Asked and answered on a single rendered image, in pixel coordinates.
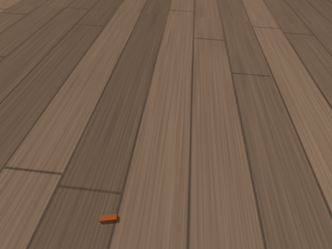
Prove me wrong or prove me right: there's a small box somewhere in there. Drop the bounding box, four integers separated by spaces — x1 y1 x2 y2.
99 214 118 223

